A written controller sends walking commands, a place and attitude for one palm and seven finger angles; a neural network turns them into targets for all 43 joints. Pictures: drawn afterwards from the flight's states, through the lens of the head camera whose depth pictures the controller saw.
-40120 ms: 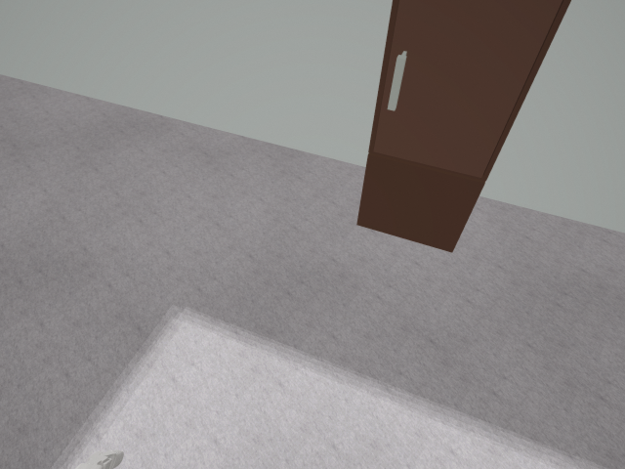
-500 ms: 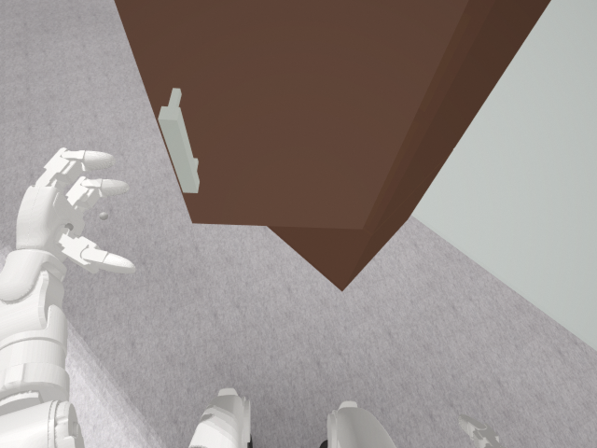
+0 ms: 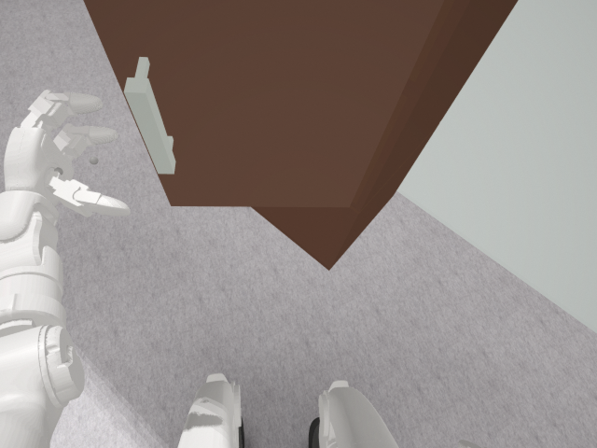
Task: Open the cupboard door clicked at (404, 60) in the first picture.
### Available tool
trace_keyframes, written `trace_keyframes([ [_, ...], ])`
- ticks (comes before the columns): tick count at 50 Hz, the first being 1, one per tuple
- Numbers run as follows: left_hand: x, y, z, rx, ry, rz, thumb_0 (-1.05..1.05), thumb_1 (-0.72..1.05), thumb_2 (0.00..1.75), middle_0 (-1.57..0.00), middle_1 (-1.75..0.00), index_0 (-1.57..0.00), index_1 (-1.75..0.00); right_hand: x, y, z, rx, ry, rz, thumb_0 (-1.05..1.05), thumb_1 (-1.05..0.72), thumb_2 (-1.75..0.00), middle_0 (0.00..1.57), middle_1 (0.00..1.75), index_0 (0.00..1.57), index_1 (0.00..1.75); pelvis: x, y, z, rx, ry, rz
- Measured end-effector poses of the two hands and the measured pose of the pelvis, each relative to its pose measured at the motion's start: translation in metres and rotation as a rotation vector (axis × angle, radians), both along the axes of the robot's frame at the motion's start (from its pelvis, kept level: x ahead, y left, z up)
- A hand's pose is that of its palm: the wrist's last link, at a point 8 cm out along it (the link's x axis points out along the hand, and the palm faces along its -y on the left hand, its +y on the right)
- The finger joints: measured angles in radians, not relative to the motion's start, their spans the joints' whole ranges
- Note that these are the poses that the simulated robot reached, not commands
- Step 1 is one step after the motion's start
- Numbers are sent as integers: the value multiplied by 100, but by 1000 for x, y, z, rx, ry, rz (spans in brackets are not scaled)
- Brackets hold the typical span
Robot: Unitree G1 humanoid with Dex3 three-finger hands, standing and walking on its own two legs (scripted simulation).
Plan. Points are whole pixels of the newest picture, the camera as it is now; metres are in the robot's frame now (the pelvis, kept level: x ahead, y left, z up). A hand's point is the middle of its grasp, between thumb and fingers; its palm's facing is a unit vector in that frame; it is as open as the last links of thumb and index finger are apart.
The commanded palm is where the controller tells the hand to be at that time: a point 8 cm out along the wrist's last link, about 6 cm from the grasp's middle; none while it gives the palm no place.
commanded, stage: move the hooked fingers beside the handle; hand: left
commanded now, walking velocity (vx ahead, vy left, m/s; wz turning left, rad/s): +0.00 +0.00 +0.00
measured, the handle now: (155, 120) +0.54 +0.19 +0.05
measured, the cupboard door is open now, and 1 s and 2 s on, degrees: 43 43 42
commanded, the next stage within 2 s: slide the fingers in behind the handle in 1.02 s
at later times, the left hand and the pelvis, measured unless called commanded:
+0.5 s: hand (103, 143) +0.49 +0.25 +0.05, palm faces +0.03 -1.00 +0.00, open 14.0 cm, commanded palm +0.47 +0.28 +0.06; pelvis +0.00 +0.00 +0.00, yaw -1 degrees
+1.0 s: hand (104, 146) +0.49 +0.24 +0.05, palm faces +0.03 -1.00 +0.00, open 14.0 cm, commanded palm +0.47 +0.28 +0.06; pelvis +0.01 +0.00 +0.00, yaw -1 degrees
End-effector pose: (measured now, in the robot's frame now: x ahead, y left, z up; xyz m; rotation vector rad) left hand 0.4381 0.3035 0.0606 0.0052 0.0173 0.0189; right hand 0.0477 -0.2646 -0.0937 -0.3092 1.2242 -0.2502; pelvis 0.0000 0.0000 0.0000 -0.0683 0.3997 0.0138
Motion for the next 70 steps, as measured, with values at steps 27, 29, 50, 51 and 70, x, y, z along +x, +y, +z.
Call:
trace_keyframes([
  [27, 32, -2, -6, 2, 3, 11, -1, -50, 30, -30, -120, -30, -120, -29, 6, 2, -1, 116, -59, 1, -90, -90, 20, 30, 21, 30, 5, 5, -2, -10, 38, -16],
  [29, 31, -2, -4, 4, -6, 10, -1, -50, 30, -30, -120, -30, -120, -25, 7, 2, 1, 109, -55, 0, -90, -90, 20, 30, 21, 30, 6, 6, -1, -11, 35, -15],
  [50, 27, -5, -5, -5, 10, 7, -1, -50, 30, -30, -120, -30, -120, -5, 6, 1, 1, 62, -22, 0, -90, -90, 20, 30, 21, 30, 5, 5, -1, -11, 23, -6],
  [51, 27, -5, -6, -3, 11, 9, -1, -50, 30, -30, -120, -30, -120, -6, 5, 1, 0, 63, -23, 0, -90, -90, 20, 30, 21, 30, 5, 4, -1, -11, 23, -7],
  [70, 35, -19, -8, -10, 2, 23, -1, -50, 30, -30, -120, -29, -121, -26, 5, -2, 8, 118, -46, 0, -90, -90, 20, 30, 21, 30, 4, 3, -2, -10, 37, -6],
])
